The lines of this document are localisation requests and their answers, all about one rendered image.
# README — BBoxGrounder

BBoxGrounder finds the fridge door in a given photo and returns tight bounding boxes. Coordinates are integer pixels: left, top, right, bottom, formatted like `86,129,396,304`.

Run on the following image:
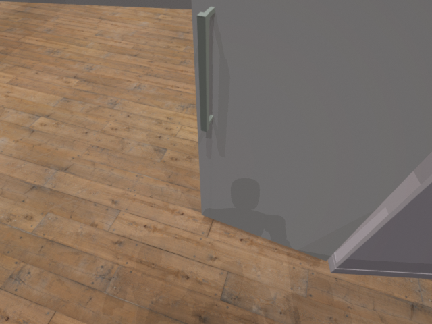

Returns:
191,0,432,261

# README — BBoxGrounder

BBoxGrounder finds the handle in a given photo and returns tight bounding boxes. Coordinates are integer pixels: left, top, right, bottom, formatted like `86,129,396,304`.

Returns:
197,7,215,132

